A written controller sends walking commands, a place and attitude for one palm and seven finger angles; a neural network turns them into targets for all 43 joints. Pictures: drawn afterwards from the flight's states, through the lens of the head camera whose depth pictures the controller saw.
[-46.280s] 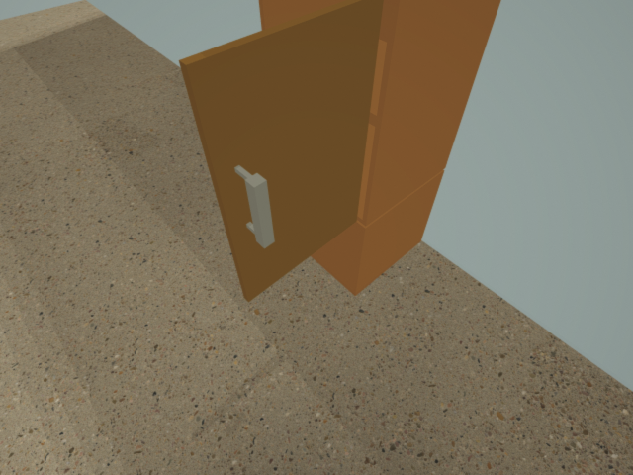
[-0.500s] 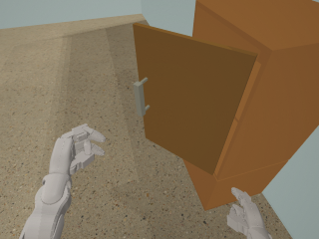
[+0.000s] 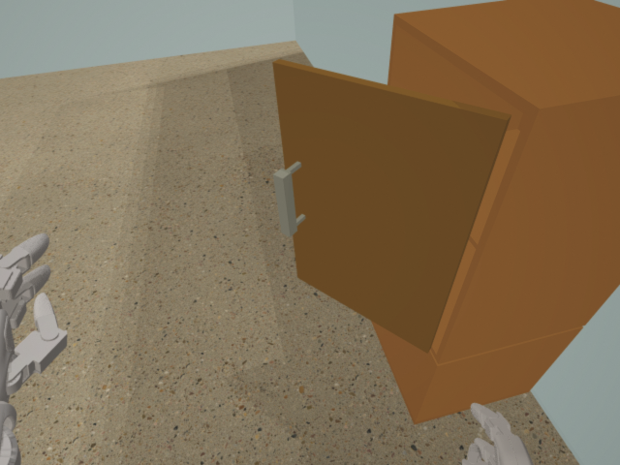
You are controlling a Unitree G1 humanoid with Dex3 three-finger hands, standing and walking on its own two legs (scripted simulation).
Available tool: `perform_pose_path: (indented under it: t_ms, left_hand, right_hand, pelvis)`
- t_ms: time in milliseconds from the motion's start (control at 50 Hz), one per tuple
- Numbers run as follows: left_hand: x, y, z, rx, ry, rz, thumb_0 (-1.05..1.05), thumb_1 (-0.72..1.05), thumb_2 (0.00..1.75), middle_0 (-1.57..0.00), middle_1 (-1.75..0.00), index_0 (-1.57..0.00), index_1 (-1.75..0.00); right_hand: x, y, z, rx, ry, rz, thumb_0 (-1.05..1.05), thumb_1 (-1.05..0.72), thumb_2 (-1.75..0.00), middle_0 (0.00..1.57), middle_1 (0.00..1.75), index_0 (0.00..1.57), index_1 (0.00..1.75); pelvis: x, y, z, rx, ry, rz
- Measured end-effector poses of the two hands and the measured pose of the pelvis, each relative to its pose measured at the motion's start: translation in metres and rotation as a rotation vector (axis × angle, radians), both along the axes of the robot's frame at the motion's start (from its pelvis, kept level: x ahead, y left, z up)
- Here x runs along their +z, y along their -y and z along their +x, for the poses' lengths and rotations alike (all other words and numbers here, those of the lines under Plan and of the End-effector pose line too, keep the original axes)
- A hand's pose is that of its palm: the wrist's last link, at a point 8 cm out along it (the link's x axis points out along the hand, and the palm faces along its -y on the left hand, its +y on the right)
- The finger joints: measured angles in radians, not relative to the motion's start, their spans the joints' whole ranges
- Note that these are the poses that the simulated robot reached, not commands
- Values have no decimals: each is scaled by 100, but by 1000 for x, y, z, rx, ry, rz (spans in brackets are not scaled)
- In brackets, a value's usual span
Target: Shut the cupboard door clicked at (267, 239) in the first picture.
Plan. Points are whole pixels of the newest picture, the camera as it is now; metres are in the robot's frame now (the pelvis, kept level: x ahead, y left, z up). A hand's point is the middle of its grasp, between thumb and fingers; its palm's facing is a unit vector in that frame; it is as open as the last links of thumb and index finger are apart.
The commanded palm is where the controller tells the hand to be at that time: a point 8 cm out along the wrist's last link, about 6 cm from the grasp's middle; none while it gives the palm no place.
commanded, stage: draw the hand back to the body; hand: left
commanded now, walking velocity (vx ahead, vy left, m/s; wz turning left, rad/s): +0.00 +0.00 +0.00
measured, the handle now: (292, 199) +0.63 +0.13 -0.03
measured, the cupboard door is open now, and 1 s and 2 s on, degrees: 39 39 39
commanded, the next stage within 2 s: step back with the hand held close in 0.24 s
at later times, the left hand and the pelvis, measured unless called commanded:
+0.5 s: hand (79, 328) +0.19 +0.26 +0.16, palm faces +0.43 -0.79 -0.44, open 7.4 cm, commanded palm +0.14 +0.29 +0.17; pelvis +0.00 +0.00 +0.00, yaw -1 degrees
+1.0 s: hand (10, 384) +0.14 +0.30 +0.15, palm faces +0.41 -0.78 -0.48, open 7.4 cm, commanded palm +0.08 +0.33 +0.17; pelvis -0.07 +0.03 -0.01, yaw -1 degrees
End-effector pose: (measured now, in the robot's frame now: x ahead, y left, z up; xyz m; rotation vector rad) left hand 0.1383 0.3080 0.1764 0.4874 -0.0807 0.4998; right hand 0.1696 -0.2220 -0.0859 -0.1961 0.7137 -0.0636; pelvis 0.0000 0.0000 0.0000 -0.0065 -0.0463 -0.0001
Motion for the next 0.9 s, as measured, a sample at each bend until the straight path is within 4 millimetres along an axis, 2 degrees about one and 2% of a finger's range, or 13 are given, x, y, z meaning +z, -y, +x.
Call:
perform_pose_path:
  t_ms: [100,220,400,500,700,800,900]
  left_hand:
    - [-10,9,4,-25,-2,-40,1,89,90,-24,-33,-23,-34]
    - [-5,17,9,-68,18,-28,2,89,90,-22,-31,-21,-31]
    - [-2,17,9,-65,17,-13,1,89,90,-21,-30,-21,-31]
    - [0,10,13,-80,28,34,1,89,90,-21,-30,-21,-31]
    - [-5,-4,16,-157,-6,63,1,89,90,-21,-30,-21,-31]
    - [-2,-14,3,-179,21,89,1,89,90,-22,-30,-21,-31]
    - [-3,-22,-19,-172,54,105,1,89,90,-22,-30,-21,-31]
  right_hand:
    - [5,7,1,-11,22,-16,1,-90,-89,20,30,20,30]
    - [12,8,4,-21,64,-10,1,-90,-89,20,30,20,30]
    - [10,6,5,-16,58,6,1,-90,-89,20,30,20,30]
    - [6,10,1,-46,14,-10,1,-90,-89,20,30,20,30]
    - [10,11,-22,-143,-33,-56,1,-90,-89,20,30,20,30]
    - [15,3,-39,-147,-27,-68,1,-90,-89,20,30,20,30]
    - [16,-6,-58,-131,-15,-75,1,-90,-89,20,30,20,30]
  pelvis:
    - [0,4,-2,-2,1,2]
    - [0,8,-2,-10,5,1]
    - [0,9,-1,-13,-4,-2]
    - [-1,4,-2,-14,-43,-16]
    - [-3,-16,-17,-36,-67,-8]
    - [-5,-23,-32,-41,-68,-10]
    - [-8,-29,-50,-37,-63,-17]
